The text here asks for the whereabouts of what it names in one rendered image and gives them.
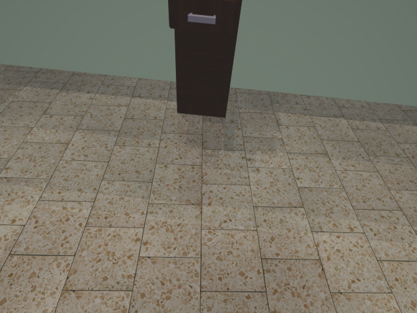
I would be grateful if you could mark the handle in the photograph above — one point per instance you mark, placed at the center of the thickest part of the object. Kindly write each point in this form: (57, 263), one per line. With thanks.
(201, 18)

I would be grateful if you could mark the cabinet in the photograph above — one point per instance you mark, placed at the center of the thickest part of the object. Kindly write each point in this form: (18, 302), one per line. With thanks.
(204, 63)

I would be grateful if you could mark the drawer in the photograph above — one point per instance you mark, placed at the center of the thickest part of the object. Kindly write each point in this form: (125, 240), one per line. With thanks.
(226, 12)

